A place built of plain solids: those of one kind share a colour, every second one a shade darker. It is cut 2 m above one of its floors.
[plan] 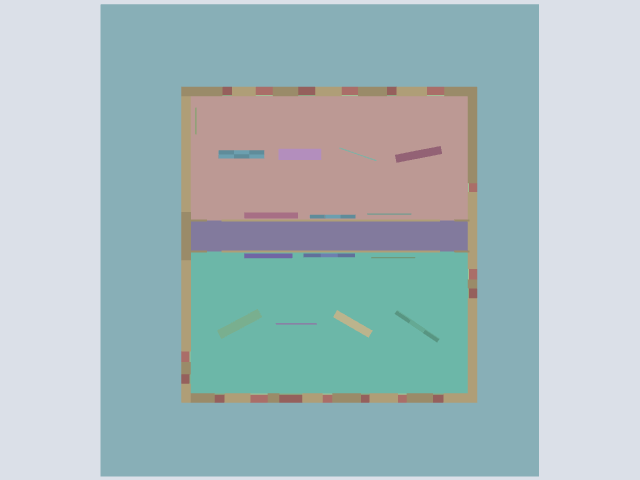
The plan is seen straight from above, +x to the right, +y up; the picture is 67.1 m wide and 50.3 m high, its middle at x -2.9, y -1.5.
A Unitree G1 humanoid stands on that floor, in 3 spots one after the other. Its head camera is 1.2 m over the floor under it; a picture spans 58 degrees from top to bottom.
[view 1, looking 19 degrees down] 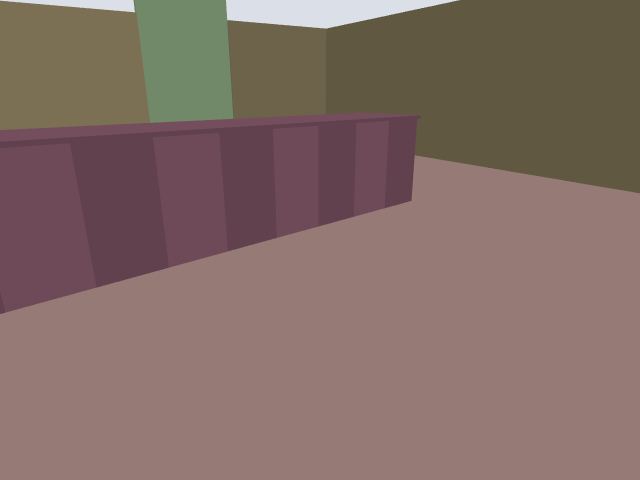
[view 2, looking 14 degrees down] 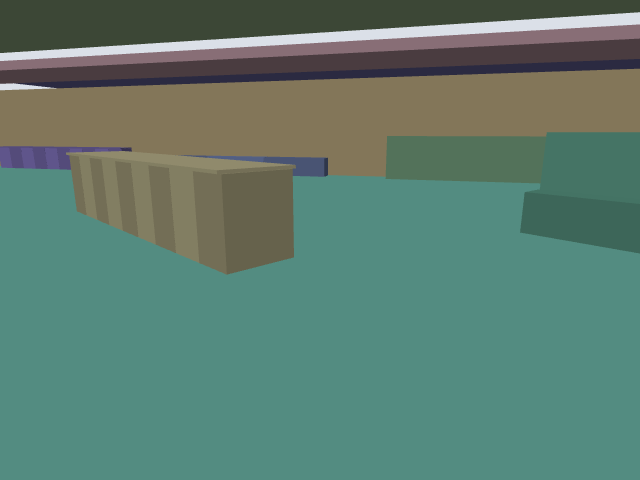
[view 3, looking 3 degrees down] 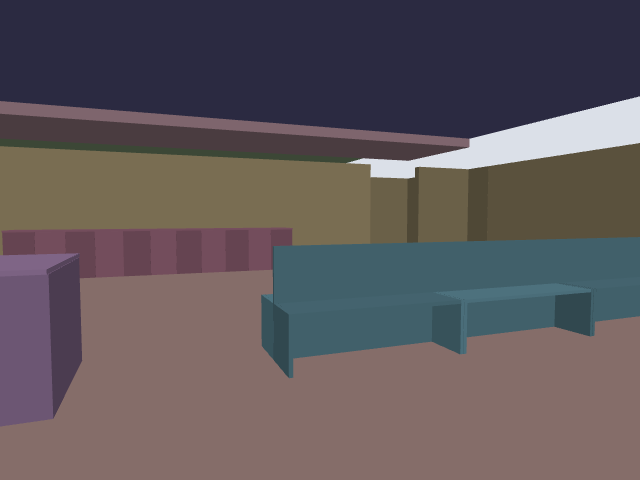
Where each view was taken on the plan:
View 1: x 6.42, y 3.99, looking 58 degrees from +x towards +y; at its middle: floor_study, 3.69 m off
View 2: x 3.97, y -14.91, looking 106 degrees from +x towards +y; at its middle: floor_store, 4.96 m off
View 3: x -7.83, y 10.96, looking -111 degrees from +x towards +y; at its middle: wall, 11.07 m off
